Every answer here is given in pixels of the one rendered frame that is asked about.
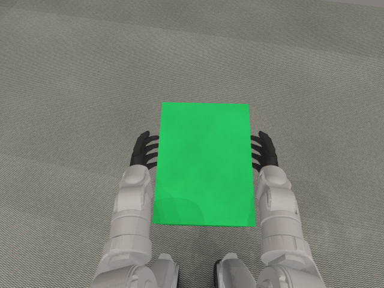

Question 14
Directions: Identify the robot right hand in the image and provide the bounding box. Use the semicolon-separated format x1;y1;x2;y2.
250;131;278;172

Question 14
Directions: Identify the robot right thigh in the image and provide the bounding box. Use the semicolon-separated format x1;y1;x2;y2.
217;259;257;288

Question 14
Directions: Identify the robot left thigh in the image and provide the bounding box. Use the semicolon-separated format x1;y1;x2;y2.
149;259;179;288

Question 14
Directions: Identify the robot left upper arm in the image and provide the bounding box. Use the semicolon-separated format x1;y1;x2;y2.
90;264;158;288

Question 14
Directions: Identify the robot thigh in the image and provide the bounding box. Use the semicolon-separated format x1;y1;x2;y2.
217;259;257;288
149;259;179;288

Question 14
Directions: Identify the robot right upper arm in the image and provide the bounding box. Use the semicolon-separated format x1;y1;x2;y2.
256;264;326;288

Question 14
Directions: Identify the robot left hand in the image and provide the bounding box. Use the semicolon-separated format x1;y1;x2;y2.
130;131;159;170

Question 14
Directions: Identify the robot right forearm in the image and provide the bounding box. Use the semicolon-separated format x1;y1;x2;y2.
256;165;324;283

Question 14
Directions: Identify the carton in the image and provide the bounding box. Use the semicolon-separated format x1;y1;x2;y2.
152;102;256;227

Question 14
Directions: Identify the robot left forearm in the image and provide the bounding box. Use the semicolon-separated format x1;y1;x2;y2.
92;164;153;282

